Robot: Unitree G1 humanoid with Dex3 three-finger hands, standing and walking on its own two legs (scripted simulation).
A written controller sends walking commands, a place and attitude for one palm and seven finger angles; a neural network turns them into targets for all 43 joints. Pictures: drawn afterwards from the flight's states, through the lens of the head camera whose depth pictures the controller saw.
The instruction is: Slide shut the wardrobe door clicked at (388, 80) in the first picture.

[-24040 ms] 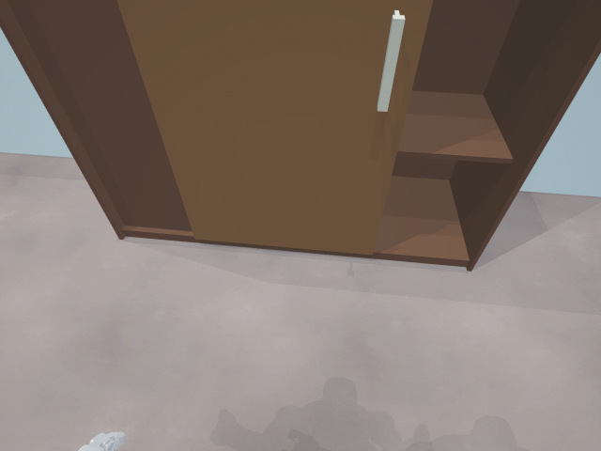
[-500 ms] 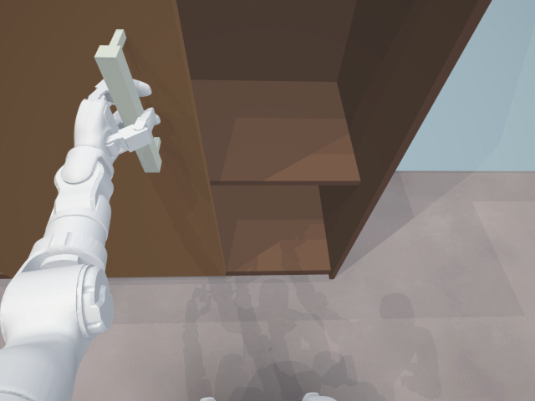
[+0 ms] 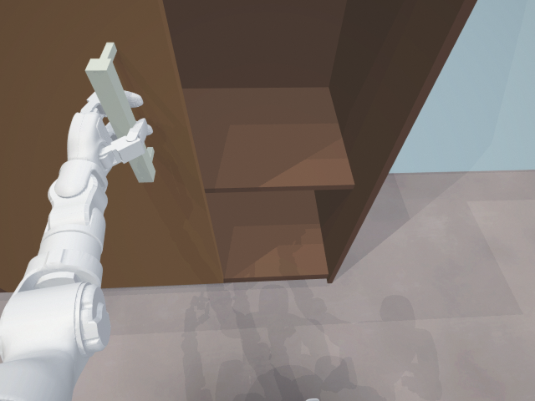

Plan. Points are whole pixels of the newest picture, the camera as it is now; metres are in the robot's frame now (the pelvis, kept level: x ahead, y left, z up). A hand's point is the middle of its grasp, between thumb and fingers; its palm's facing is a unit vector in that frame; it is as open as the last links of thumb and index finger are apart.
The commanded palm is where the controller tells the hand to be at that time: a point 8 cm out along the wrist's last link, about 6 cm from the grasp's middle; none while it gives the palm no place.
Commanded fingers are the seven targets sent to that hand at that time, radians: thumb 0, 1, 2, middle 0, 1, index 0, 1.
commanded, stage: grip the handle and tug to test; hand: left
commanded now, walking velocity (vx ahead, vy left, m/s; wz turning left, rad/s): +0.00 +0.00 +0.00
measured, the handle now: (130, 120) +0.53 +0.19 +0.11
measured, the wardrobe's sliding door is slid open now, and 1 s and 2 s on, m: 0.40 0.38 0.35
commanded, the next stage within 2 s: tug the door sideways, standing still in 0.06 s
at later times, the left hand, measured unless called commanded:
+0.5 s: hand (137, 139) +0.48 +0.16 +0.12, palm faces +0.03 -1.00 -0.01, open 6.0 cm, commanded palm +0.45 +0.18 +0.12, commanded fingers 0.00 0.90 0.90 -0.45 -1.40 -0.45 -1.40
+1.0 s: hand (149, 140) +0.48 +0.15 +0.12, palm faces +0.03 -1.00 -0.04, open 6.1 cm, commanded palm +0.45 +0.14 +0.12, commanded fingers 0.00 0.90 0.90 -0.45 -1.40 -0.45 -1.40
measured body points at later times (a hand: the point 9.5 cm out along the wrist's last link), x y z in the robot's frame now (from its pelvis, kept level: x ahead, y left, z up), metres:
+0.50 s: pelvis +0.01 +0.00 +0.00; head +0.08 +0.01 +0.45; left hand +0.47 +0.22 +0.13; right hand +0.07 -0.25 -0.12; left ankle -0.01 +0.11 -0.71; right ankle -0.01 -0.12 -0.71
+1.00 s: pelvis +0.01 +0.01 +0.00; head +0.08 +0.01 +0.44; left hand +0.47 +0.20 +0.13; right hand +0.06 -0.24 -0.13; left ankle -0.01 +0.11 -0.71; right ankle -0.01 -0.12 -0.71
